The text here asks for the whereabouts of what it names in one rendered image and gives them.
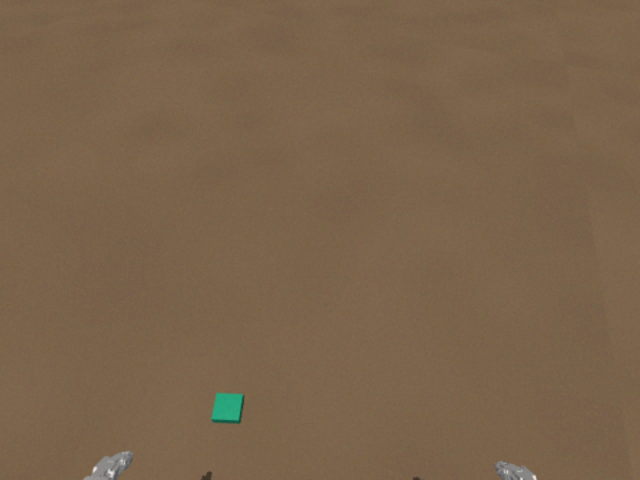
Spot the left robot hand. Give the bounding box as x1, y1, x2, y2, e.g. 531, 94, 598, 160
83, 451, 133, 480

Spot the right robot hand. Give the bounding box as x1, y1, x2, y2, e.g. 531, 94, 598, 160
495, 461, 536, 480

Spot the small box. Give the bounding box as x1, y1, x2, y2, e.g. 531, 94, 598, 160
211, 393, 244, 424

